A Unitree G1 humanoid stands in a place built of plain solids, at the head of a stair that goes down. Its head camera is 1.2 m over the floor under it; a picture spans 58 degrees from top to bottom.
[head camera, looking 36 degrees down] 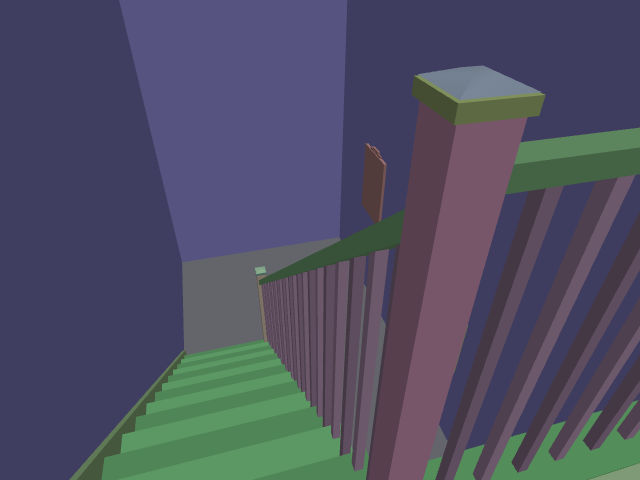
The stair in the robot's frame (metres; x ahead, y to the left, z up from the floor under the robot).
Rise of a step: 0.20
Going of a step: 0.23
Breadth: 0.97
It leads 15 degrees to the left of straight ahead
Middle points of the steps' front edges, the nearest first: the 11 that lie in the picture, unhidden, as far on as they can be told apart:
0.84 0.38 -0.40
1.06 0.44 -0.61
1.28 0.50 -0.81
1.50 0.55 -1.01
1.72 0.61 -1.22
1.93 0.67 -1.42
2.15 0.73 -1.62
2.37 0.79 -1.83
2.59 0.85 -2.03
2.81 0.91 -2.23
3.02 0.97 -2.43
